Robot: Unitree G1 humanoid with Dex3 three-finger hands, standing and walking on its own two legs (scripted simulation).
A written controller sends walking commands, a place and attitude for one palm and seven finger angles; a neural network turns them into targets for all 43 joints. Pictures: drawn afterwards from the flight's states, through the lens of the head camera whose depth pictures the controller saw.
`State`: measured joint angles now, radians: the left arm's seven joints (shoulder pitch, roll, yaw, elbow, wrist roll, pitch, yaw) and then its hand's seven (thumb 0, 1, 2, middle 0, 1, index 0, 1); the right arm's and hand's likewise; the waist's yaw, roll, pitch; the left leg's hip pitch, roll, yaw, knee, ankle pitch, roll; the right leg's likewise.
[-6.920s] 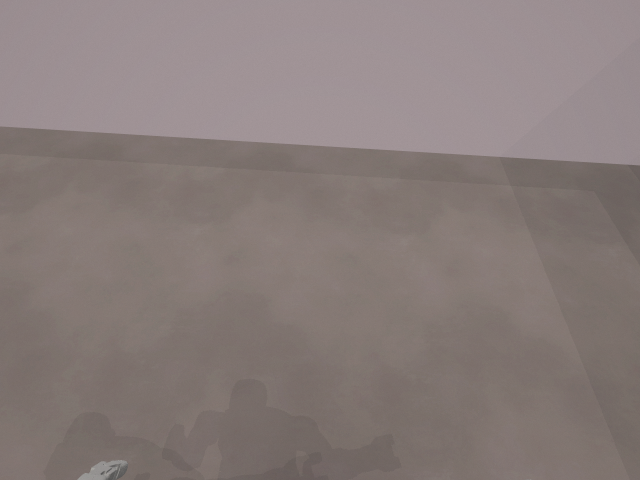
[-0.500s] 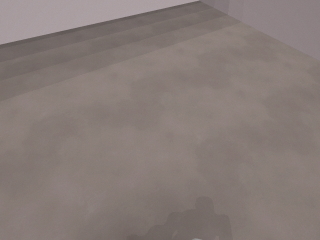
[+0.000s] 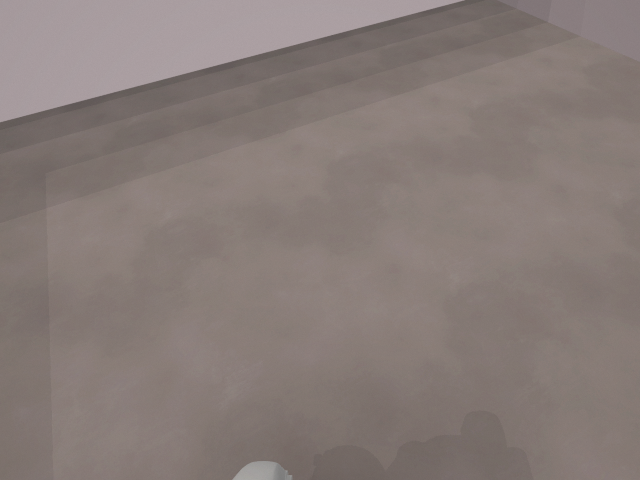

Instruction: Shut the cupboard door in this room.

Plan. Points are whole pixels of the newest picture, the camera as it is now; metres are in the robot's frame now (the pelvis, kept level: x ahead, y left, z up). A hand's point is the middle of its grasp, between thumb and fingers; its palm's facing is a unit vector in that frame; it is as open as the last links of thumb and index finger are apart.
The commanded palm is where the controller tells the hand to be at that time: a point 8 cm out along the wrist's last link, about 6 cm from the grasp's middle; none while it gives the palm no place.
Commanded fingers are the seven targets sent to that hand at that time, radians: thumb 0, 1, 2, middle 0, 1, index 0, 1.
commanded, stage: turn or walk to find it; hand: left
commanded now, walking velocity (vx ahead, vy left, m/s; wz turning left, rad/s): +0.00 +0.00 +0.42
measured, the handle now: out of the picture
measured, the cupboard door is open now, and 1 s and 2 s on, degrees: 74 74 74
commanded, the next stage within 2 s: none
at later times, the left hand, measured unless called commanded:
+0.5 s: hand out of the picture +0.00 +0.27 -0.17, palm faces +0.24 -0.94 -0.23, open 7.4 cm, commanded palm none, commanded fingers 0.00 0.90 0.90 -0.20 -0.30 -0.20 -0.30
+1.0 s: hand out of the picture -0.07 +0.20 -0.16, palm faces +0.43 -0.87 -0.25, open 7.4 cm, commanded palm none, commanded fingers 0.00 0.90 0.90 -0.20 -0.30 -0.20 -0.30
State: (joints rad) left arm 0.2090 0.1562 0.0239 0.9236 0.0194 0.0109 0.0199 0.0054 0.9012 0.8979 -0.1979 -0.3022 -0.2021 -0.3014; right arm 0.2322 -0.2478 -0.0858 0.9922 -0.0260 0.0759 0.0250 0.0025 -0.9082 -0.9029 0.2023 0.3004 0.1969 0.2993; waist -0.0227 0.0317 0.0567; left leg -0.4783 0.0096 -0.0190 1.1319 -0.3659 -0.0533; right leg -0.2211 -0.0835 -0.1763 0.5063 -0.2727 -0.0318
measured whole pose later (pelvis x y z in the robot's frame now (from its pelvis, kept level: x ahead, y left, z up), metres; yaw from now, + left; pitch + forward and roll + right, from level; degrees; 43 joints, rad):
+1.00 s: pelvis -0.05 +0.00 +0.00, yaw +26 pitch +0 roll +2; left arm 0.22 0.18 0.03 0.94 0.03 0.01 0.01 0.01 0.90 0.90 -0.20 -0.30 -0.20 -0.30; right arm 0.22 -0.24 -0.07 1.00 -0.02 0.08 0.02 0.00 -0.91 -0.90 0.20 0.30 0.20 0.30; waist 0.00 0.00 0.08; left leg -0.38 0.04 0.01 0.92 -0.44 -0.06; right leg -0.23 -0.12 -0.20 0.52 -0.28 -0.01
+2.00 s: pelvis -0.10 -0.02 -0.01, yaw +52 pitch +0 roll +0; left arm 0.26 0.23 0.05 0.98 0.02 0.02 0.01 0.01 0.90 0.90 -0.20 -0.30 -0.20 -0.30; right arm 0.17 -0.24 -0.05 0.98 -0.01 0.05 0.02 0.00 -0.91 -0.90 0.20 0.30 0.20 0.30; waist 0.02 -0.02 0.08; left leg -0.24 0.03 0.07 0.57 -0.32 -0.03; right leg -0.27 -0.15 -0.28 0.62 -0.32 0.01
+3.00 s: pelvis -0.13 -0.07 -0.01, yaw +75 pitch -1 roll +1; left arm 0.25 0.26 0.05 1.03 0.01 0.07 0.02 0.01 0.91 0.90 -0.19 -0.30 -0.20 -0.30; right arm 0.15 -0.18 -0.03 0.98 -0.02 0.01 -0.01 0.00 -0.91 -0.90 0.20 0.30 0.20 0.30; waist 0.03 -0.06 0.07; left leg -0.21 0.02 0.07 0.54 -0.31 0.01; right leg -0.41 -0.11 -0.09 0.94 -0.47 0.05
